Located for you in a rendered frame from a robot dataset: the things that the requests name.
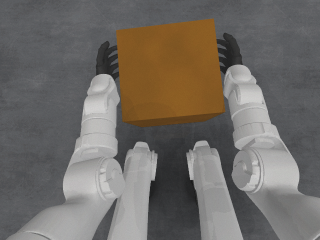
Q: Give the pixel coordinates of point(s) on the robot left forearm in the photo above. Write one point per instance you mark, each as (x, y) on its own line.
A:
(99, 121)

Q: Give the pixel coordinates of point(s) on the right robot hand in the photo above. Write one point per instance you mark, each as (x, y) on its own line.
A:
(232, 52)

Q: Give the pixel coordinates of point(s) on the carton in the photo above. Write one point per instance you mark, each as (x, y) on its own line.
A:
(169, 73)

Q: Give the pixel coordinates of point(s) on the left robot hand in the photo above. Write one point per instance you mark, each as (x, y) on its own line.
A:
(104, 61)

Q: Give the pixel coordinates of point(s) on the robot shin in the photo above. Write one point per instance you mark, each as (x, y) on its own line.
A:
(213, 150)
(130, 152)

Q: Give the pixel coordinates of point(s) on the robot right upper arm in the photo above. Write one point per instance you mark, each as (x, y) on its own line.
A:
(270, 178)

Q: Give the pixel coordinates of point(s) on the robot left upper arm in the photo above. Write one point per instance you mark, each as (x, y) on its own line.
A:
(90, 188)

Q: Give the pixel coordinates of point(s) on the left robot shin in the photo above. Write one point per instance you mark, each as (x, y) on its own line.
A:
(130, 152)

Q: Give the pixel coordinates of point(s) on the robot right forearm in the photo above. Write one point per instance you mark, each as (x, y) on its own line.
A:
(249, 113)

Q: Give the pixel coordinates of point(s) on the right robot shin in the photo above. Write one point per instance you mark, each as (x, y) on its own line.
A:
(213, 150)

